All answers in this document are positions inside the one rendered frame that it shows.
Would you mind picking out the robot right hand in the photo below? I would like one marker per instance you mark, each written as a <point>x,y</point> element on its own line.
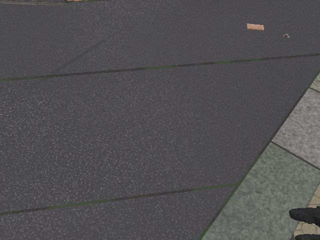
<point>308,215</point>

